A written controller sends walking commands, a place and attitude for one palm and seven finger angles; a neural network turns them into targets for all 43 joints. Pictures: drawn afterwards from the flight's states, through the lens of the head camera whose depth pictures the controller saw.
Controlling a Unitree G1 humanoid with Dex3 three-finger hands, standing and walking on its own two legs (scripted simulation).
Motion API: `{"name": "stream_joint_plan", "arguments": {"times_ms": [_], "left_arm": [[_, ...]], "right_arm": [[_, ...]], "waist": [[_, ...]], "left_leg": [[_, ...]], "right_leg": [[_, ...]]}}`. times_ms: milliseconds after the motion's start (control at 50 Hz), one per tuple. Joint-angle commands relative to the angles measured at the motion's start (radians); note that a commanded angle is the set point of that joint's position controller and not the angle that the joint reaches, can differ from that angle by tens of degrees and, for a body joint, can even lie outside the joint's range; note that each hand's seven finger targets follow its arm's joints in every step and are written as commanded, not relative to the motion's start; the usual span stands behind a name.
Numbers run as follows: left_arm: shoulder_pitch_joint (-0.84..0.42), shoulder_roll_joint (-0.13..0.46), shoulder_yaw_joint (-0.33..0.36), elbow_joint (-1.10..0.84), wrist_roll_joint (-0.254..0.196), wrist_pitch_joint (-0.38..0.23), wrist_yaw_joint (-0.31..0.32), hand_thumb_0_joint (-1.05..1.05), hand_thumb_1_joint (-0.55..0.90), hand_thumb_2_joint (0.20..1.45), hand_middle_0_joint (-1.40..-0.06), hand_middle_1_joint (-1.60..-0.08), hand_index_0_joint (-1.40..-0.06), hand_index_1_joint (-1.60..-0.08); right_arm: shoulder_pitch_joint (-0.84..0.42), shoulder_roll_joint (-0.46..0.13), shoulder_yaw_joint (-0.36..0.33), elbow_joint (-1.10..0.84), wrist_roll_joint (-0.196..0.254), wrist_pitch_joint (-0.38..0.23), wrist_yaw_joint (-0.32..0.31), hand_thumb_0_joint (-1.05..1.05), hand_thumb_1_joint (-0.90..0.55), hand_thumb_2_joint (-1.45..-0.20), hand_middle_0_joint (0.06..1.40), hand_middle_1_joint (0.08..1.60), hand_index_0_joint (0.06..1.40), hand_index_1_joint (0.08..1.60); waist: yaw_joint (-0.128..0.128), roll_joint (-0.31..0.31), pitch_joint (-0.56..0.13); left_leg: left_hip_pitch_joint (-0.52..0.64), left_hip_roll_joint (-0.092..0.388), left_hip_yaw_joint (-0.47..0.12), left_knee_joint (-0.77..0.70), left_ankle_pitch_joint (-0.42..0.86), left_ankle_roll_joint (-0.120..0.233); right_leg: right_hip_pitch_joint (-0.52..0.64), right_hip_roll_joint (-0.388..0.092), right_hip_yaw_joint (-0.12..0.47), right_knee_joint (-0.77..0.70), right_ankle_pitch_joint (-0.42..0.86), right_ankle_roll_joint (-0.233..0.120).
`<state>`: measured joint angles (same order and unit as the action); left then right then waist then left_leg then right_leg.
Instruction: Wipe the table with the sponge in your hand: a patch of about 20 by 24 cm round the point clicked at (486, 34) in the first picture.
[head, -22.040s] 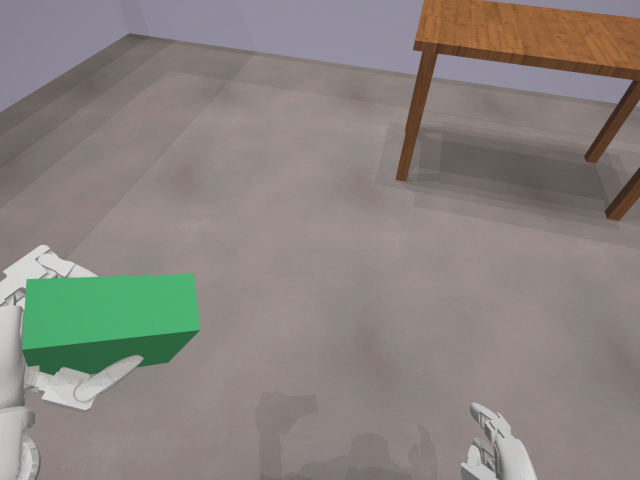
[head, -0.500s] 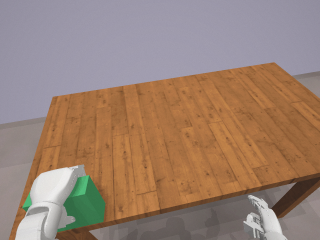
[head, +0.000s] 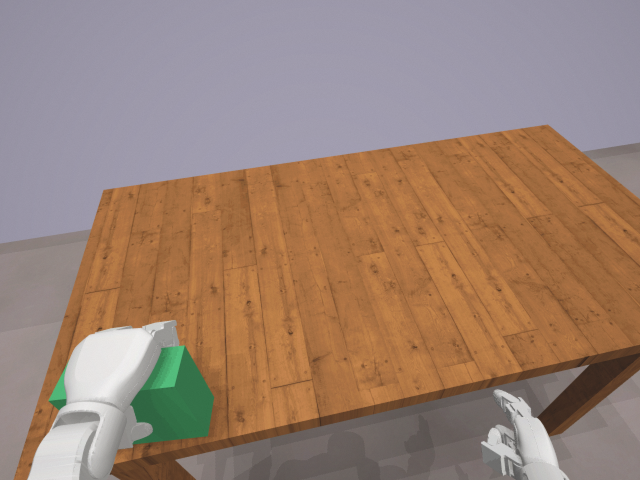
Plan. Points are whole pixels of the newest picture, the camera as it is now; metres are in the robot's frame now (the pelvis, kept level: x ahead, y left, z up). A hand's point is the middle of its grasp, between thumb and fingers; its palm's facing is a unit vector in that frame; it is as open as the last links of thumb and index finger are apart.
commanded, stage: lower the sponge onto the table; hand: left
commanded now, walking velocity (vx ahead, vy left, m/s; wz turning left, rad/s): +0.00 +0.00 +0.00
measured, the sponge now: (147, 406) +0.18 +0.27 -0.01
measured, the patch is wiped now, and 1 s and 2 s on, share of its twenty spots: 0.00 0.00 0.20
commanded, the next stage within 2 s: wipe forward along the first lane in 1.18 s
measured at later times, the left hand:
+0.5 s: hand (136, 380) +0.19 +0.27 +0.04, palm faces -0.04 -0.08 -1.00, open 9.7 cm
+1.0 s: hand (125, 388) +0.18 +0.29 +0.02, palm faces -0.03 -0.09 -1.00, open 9.7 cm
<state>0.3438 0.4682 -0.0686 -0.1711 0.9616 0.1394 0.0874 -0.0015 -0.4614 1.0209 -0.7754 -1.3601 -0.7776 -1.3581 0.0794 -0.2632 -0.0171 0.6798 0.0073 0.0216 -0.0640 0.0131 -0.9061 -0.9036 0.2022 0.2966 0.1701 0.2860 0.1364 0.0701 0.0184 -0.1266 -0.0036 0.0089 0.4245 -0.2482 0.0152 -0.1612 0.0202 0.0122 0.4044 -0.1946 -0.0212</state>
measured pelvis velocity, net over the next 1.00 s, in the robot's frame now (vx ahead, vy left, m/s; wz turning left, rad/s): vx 0.00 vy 0.00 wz -0.01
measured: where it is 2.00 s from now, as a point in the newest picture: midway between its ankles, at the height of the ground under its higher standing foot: outside the picture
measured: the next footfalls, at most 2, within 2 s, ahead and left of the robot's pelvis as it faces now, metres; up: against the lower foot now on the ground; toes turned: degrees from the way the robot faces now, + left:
none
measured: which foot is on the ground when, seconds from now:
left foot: down 0.00-1.00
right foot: down 0.00-1.00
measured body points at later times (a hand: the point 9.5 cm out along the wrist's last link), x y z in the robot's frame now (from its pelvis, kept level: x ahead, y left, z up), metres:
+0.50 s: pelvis +0.00 +0.00 +0.00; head +0.00 -0.03 +0.45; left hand +0.19 +0.27 +0.09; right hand +0.23 -0.22 -0.09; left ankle -0.01 +0.11 -0.74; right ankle +0.02 -0.11 -0.74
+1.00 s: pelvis +0.00 +0.00 +0.00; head +0.00 -0.02 +0.45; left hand +0.18 +0.29 +0.07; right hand +0.23 -0.22 -0.09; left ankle -0.01 +0.11 -0.74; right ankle +0.02 -0.11 -0.74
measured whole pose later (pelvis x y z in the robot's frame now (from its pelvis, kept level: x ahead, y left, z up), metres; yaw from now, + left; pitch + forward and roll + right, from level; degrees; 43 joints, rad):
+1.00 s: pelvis +0.00 +0.00 +0.00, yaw +0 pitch -1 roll +0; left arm 0.33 0.42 -0.03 -0.03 0.97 0.18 0.22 0.00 -0.46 1.02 -0.77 -1.36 -0.77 -1.36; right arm 0.07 -0.25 -0.03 0.70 0.02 0.02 -0.04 0.01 -0.91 -0.90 0.20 0.30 0.20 0.30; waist 0.13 0.06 -0.01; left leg -0.17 0.00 0.01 0.45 -0.26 0.01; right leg -0.20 0.03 0.02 0.42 -0.20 -0.02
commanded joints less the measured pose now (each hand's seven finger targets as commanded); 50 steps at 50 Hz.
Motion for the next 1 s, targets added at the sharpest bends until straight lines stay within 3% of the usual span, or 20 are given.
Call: {"name": "stream_joint_plan", "arguments": {"times_ms": [0, 80, 180, 280, 320, 340, 360, 400, 440, 460, 500, 620, 720, 740, 760, 820, 840, 860, 940, 980], "left_arm": [[-0.246, 0.23, 0.26, -0.201, 0.035, 0.021, 0.171, 0.0, 0.1, 1.3, -1.2, -1.6, -1.2, -1.6], [-0.209, 0.177, 0.209, -0.108, -0.032, 0.137, 0.151, 0.0, 0.1, 1.3, -1.2, -1.6, -1.2, -1.6], [-0.174, 0.14, 0.105, -0.115, -0.052, 0.226, 0.029, 0.0, 0.1, 1.3, -1.2, -1.6, -1.2, -1.6], [-0.197, 0.171, 0.109, -0.192, -0.006, 0.131, -0.015, 0.0, 0.1, 1.3, -1.2, -1.6, -1.2, -1.6], [-0.207, 0.202, 0.154, -0.187, 0.018, 0.069, 0.014, 0.0, 0.1, 1.3, -1.2, -1.6, -1.2, -1.6], [-0.221, 0.277, 0.233, -0.217, 0.027, 0.045, 0.041, 0.0, 0.1, 1.3, -1.2, -1.6, -1.2, -1.6], [-0.222, 0.221, 0.205, -0.229, 0.039, 0.024, 0.066, 0.0, 0.1, 1.3, -1.2, -1.6, -1.2, -1.6], [-0.216, 0.237, 0.245, -0.185, 0.05, 0.008, 0.122, 0.0, 0.1, 1.3, -1.2, -1.6, -1.2, -1.6], [-0.213, 0.251, 0.275, -0.191, 0.041, 0.025, 0.164, 0.0, 0.1, 1.3, -1.2, -1.6, -1.2, -1.6], [-0.214, 0.179, 0.219, -0.181, 0.034, 0.035, 0.174, 0.0, 0.1, 1.3, -1.2, -1.6, -1.2, -1.6], [-0.172, 0.157, 0.201, -0.126, 0.01, 0.067, 0.177, 0.0, 0.1, 1.3, -1.2, -1.6, -1.2, -1.6], [-0.192, 0.11, 0.092, -0.055, -0.021, 0.152, 0.087, 0.0, 0.1, 1.3, -1.2, -1.6, -1.2, -1.6], [-0.209, 0.177, 0.142, -0.087, 0.018, 0.077, 0.065, 0.0, 0.1, 1.3, -1.2, -1.6, -1.2, -1.6], [-0.205, 0.239, 0.204, -0.122, 0.023, 0.055, 0.079, 0.0, 0.1, 1.3, -1.2, -1.6, -1.2, -1.6], [-0.193, 0.176, 0.161, -0.139, 0.032, 0.034, 0.089, 0.0, 0.1, 1.3, -1.2, -1.6, -1.2, -1.6], [-0.135, 0.191, 0.211, -0.115, 0.046, 0.003, 0.143, 0.0, 0.1, 1.3, -1.2, -1.6, -1.2, -1.6], [-0.152, 0.216, 0.237, -0.128, 0.039, 0.006, 0.16, 0.0, 0.1, 1.3, -1.2, -1.6, -1.2, -1.6], [-0.15, 0.143, 0.186, -0.112, 0.036, 0.013, 0.169, 0.0, 0.1, 1.3, -1.2, -1.6, -1.2, -1.6], [-0.179, 0.156, 0.191, -0.06, 0.017, 0.06, 0.185, 0.0, 0.1, 1.3, -1.2, -1.6, -1.2, -1.6], [-0.215, 0.103, 0.124, -0.024, 0.019, 0.081, 0.173, 0.0, 0.1, 1.3, -1.2, -1.6, -1.2, -1.6]], "right_arm": [[-0.215, -0.089, -0.029, -0.162, 0.009, -0.051, 0.002, 0.0, -0.9, -0.9, 0.2, 0.3, 0.2, 0.3], [-0.263, -0.094, -0.02, -0.15, 0.039, -0.042, 0.004, 0.0, -0.9, -0.9, 0.2, 0.3, 0.2, 0.3], [-0.293, -0.101, -0.001, -0.173, 0.041, -0.032, 0.011, 0.0, -0.9, -0.9, 0.2, 0.3, 0.2, 0.3], [-0.241, -0.092, -0.002, -0.188, 0.017, -0.046, 0.02, 0.0, -0.9, -0.9, 0.2, 0.3, 0.2, 0.3], [-0.221, -0.092, -0.009, -0.177, 0.005, -0.045, 0.017, 0.0, -0.9, -0.9, 0.2, 0.3, 0.2, 0.3], [-0.221, -0.098, -0.014, -0.175, 0.003, -0.05, 0.014, 0.0, -0.9, -0.9, 0.2, 0.3, 0.2, 0.3], [-0.215, -0.083, -0.012, -0.184, 0.001, -0.052, 0.013, 0.0, -0.9, -0.9, 0.2, 0.3, 0.2, 0.3], [-0.207, -0.09, -0.023, -0.169, 0.001, -0.05, 0.009, 0.0, -0.9, -0.9, 0.2, 0.3, 0.2, 0.3], [-0.22, -0.097, -0.026, -0.166, 0.007, -0.045, 0.011, 0.0, -0.9, -0.9, 0.2, 0.3, 0.2, 0.3], [-0.226, -0.083, -0.027, -0.167, 0.015, -0.048, 0.012, 0.0, -0.9, -0.9, 0.2, 0.3, 0.2, 0.3], [-0.233, -0.092, -0.032, -0.156, 0.021, -0.048, 0.013, 0.0, -0.9, -0.9, 0.2, 0.3, 0.2, 0.3], [-0.256, -0.1, -0.019, -0.153, 0.03, -0.041, 0.01, 0.0, -0.9, -0.9, 0.2, 0.3, 0.2, 0.3], [-0.226, -0.097, -0.02, -0.154, 0.01, -0.052, 0.011, 0.0, -0.9, -0.9, 0.2, 0.3, 0.2, 0.3], [-0.225, -0.101, -0.023, -0.156, 0.006, -0.055, 0.01, 0.0, -0.9, -0.9, 0.2, 0.3, 0.2, 0.3], [-0.221, -0.085, -0.022, -0.166, 0.005, -0.059, 0.011, 0.0, -0.9, -0.9, 0.2, 0.3, 0.2, 0.3], [-0.205, -0.092, -0.036, -0.154, -0.001, -0.055, 0.016, 0.0, -0.9, -0.9, 0.2, 0.3, 0.2, 0.3], [-0.214, -0.098, -0.033, -0.152, 0.002, -0.052, 0.017, 0.0, -0.9, -0.9, 0.2, 0.3, 0.2, 0.3], [-0.215, -0.085, -0.035, -0.156, 0.006, -0.052, 0.018, 0.0, -0.9, -0.9, 0.2, 0.3, 0.2, 0.3], [-0.233, -0.1, -0.035, -0.145, 0.019, -0.047, 0.014, 0.0, -0.9, -0.9, 0.2, 0.3, 0.2, 0.3], [-0.237, -0.092, -0.034, -0.141, 0.025, -0.05, 0.011, 0.0, -0.9, -0.9, 0.2, 0.3, 0.2, 0.3]], "waist": [[0.008, 0.064, -0.165], [0.005, 0.002, -0.152], [-0.01, -0.011, -0.128], [-0.006, -0.023, -0.153], [0.002, -0.029, -0.146], [0.014, -0.003, -0.157], [0.013, 0.009, -0.176], [0.014, 0.012, -0.17], [0.018, 0.045, -0.17], [0.009, 0.066, -0.19], [0.008, 0.037, -0.18], [-0.017, -0.018, -0.129], [-0.005, -0.018, -0.17], [0.007, -0.01, -0.179], [0.005, 0.009, -0.198], [0.016, 0.011, -0.183], [0.014, 0.026, -0.168], [0.005, 0.009, -0.177], [0.003, 0.01, -0.149], [-0.01, -0.017, -0.153]], "left_leg": [[0.012, -0.002, -0.089, -0.046, 0.197, -0.002], [-0.006, -0.009, -0.084, -0.074, 0.189, 0.005], [-0.019, -0.023, -0.084, -0.089, 0.192, 0.018], [-0.007, -0.021, -0.092, -0.074, 0.194, 0.031], [0.001, -0.017, -0.096, -0.065, 0.198, 0.026], [0.004, -0.013, -0.104, -0.067, 0.172, 0.025], [0.005, -0.013, -0.098, -0.062, 0.187, 0.024], [0.011, -0.011, -0.088, -0.044, 0.203, 0.012], [0.011, -0.01, -0.1, -0.047, 0.191, 0.005], [0.009, -0.006, -0.084, -0.046, 0.197, 0.007], [0.008, -0.007, -0.082, -0.043, 0.217, 0.005], [-0.018, -0.022, -0.073, -0.063, 0.173, 0.019], [-0.006, -0.026, -0.078, -0.05, 0.195, 0.026], [-0.001, -0.024, -0.088, -0.05, 0.189, 0.025], [0.0, -0.024, -0.08, -0.043, 0.206, 0.026], [-0.001, -0.013, -0.081, -0.024, 0.227, 0.011], [-0.008, -0.011, -0.095, -0.034, 0.202, 0.008], [-0.012, -0.008, -0.081, -0.031, 0.201, 0.012], [-0.026, -0.01, -0.086, -0.042, 0.162, 0.007], [-0.031, -0.011, -0.075, -0.043, 0.157, 0.012]], "right_leg": [[0.013, 0.006, 0.136, -0.069, 0.046, -0.085], [0.054, -0.01, 0.099, -0.072, 0.064, -0.061], [0.086, -0.012, 0.075, -0.072, 0.077, -0.051], [0.079, 0.0, 0.075, -0.063, 0.068, -0.053], [0.064, 0.003, 0.087, -0.069, 0.068, -0.059], [0.066, 0.014, 0.121, -0.069, 0.047, -0.067], [0.065, 0.007, 0.098, -0.059, 0.049, -0.067], [0.037, 0.007, 0.125, -0.068, 0.064, -0.078], [0.024, 0.011, 0.152, -0.066, 0.054, -0.085], [0.027, 0.003, 0.121, -0.056, 0.063, -0.077], [0.032, -0.004, 0.117, -0.06, 0.104, -0.072], [0.036, -0.01, 0.087, -0.078, 0.066, -0.052], [0.054, -0.004, 0.092, -0.067, 0.086, -0.058], [0.059, 0.005, 0.114, -0.064, 0.073, -0.065], [0.057, 0.0, 0.09, -0.054, 0.086, -0.063], [0.023, 0.004, 0.116, -0.051, 0.108, -0.075], [0.011, 0.008, 0.13, -0.054, 0.082, -0.078], [0.005, 0.003, 0.104, -0.048, 0.081, -0.071], [-0.012, 0.002, 0.12, -0.056, 0.052, -0.069], [-0.016, 0.0, 0.089, -0.053, 0.042, -0.06]]}}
